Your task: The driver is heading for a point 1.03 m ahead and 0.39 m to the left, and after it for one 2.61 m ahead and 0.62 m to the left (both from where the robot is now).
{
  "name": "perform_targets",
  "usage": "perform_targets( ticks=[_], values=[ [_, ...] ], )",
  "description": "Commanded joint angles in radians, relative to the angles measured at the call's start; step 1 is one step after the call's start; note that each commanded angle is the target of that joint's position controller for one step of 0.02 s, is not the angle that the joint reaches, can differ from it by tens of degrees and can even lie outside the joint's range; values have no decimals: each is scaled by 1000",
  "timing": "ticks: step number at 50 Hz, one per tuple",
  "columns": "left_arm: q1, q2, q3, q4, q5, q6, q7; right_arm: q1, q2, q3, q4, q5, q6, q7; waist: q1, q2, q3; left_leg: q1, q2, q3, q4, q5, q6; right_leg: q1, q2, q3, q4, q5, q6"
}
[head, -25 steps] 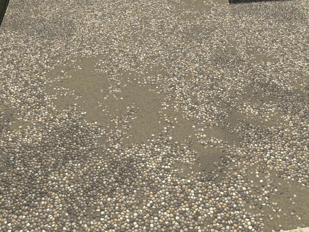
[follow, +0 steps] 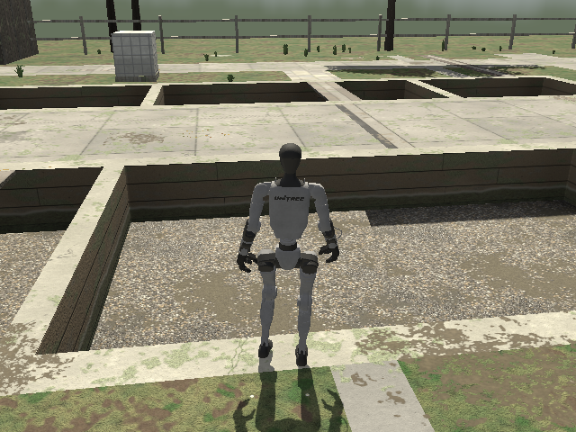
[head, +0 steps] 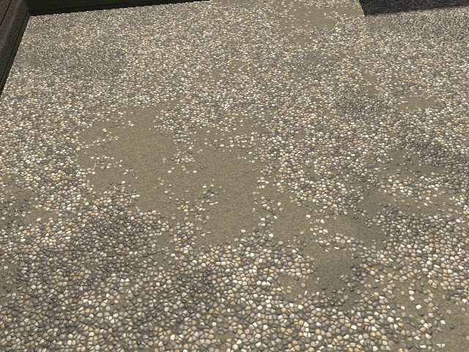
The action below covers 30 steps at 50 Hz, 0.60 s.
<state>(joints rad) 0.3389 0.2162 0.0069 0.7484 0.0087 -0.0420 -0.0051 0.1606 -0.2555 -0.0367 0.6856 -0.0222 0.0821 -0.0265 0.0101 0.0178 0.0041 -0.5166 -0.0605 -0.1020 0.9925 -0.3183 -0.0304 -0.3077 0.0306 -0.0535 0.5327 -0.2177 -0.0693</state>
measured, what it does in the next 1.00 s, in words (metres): steps on the spot: left foot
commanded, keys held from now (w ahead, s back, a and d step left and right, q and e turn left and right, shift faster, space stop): w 1.00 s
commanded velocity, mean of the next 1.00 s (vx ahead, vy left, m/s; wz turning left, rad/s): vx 0.50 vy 0.00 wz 0.00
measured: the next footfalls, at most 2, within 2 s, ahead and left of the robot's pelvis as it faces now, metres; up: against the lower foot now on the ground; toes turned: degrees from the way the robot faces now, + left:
left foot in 0.12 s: +0.07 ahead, +0.10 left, +0.00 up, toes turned -2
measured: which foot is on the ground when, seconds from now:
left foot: up 0.00-0.10, down 0.12-1.00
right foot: down 0.00-1.00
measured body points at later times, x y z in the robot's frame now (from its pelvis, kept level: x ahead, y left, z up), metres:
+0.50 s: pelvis +0.03 +0.01 +0.00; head +0.02 +0.00 +0.45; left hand +0.24 +0.22 -0.07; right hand +0.20 -0.21 -0.10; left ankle +0.04 +0.10 -0.73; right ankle +0.07 -0.09 -0.73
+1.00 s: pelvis +0.09 +0.00 -0.01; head +0.08 +0.00 +0.44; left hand +0.28 +0.21 -0.09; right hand +0.27 -0.21 -0.10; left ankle +0.04 +0.10 -0.73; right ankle +0.07 -0.09 -0.73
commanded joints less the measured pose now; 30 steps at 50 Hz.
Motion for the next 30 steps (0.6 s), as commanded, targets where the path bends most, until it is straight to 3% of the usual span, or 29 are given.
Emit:
perform_targets(
  ticks=[1, 4, 6, 7, 8, 9, 10, 11, 12, 15, 18, 21, 22, 24, 26, 30],
  values=[
    [-96, 132, 22, -96, 1, -7, 4, -14, -22, 14, -66, -16, 12, 10, -34, -140, -76, 178, -2, 76, -166, -13, 4, -7, -199, 168, -150, 543, -94],
    [-113, 152, 28, -110, -4, 30, 13, -31, -9, 34, -84, -9, 10, 12, -24, -127, -98, 249, 20, 105, -332, -8, 33, 39, -219, 225, -135, 303, -83],
    [-138, 120, 17, -124, -17, 52, 22, 17, 17, 50, -77, -27, -2, 15, -49, -51, -96, 426, 43, 61, -480, 49, 78, -70, -189, 232, -75, 76, -32],
    [-130, 74, 3, -134, -8, 63, 28, 68, 6, 59, -88, -43, -14, 11, -37, 57, -101, 508, 170, -87, -497, 189, 124, -153, -116, 159, 80, -5, 0],
    [-169, 65, -7, -184, 8, 69, 33, 30, -112, 21, -78, 11, -14, 15, -44, 257, -39, 424, 245, -249, -579, 231, 178, -260, 8, 45, 71, -193, 45],
    [-230, 120, 6, -196, 15, 70, 38, 48, -116, 17, -83, 19, -15, 17, -90, 235, 19, 423, 293, -339, -635, 282, 202, -319, 6, 68, 112, -257, 66],
    [-241, 133, 13, -195, 8, 66, 35, 39, -103, 24, -87, 10, -19, 14, -81, 183, 18, 422, 297, -334, -634, 350, 221, -311, 7, 99, 142, -245, 79],
    [-229, 127, 12, -182, -2, 63, 27, 12, -81, 30, -92, 2, -19, 12, -66, 160, -4, 426, 277, -313, -634, 362, 213, -278, -3, 105, 163, -219, 87],
    [-225, 121, 11, -184, -4, 61, 20, -21, -67, 35, -100, 7, -23, 9, -40, 135, -23, 402, 259, -273, -636, 354, 199, -226, -12, 104, 152, -165, 95],
    [-243, 77, -2, -179, 7, 67, 15, -105, -40, 47, -125, 16, -36, 17, -8, 104, -75, 313, 204, -190, -642, 327, 153, -28, -8, 81, 85, -61, 101],
    [-265, 52, -17, -180, 26, 80, 12, -129, -40, 49, -137, 22, -32, 26, 2, 52, -74, 239, 155, -152, -633, 109, 131, 109, -4, 61, -11, 8, 86],
    [-306, 71, -18, -185, 9, 80, 4, -124, -19, 57, -152, 7, -24, 36, -2, -35, -41, 185, 98, -78, -622, -100, 104, 126, -24, 109, -22, -66, 54],
    [-326, 44, -30, -200, 7, 80, -2, -129, -6, 62, -157, 1, -19, 35, 2, -54, -35, 169, 86, -46, -593, -77, 86, 143, -33, 127, -32, -61, 47],
    [-331, 68, -29, -206, 3, 78, -3, -118, 1, 65, -165, -5, -16, 36, -6, -109, -24, 197, 52, 15, -530, -29, 67, 106, -58, 183, -85, -123, 30],
    [-341, 86, -29, -216, -1, 78, -3, -120, 11, 70, -180, -9, -18, 37, -20, -126, -16, 229, 40, 47, -489, 1, 54, 61, -82, 234, -124, -151, 16],
    [-344, 76, -35, -230, -3, 79, -2, -118, 13, 70, -183, -11, -28, 34, -25, -72, -24, 273, 47, 54, -478, 20, 52, 50, -78, 241, -120, -119, 12]
  ],
)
